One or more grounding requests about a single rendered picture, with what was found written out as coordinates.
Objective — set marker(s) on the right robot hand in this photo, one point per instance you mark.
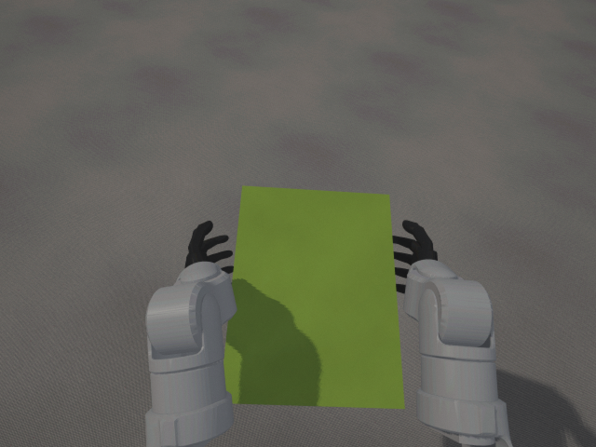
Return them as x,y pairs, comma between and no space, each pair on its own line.
422,249

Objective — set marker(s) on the left robot hand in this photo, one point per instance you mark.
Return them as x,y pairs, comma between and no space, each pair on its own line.
198,247

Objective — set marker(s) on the left robot forearm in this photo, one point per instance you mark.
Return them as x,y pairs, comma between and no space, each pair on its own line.
190,404

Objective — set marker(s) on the carton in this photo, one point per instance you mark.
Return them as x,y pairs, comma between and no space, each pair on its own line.
317,319

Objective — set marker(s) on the right robot forearm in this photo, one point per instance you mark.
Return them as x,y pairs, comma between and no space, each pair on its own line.
458,396

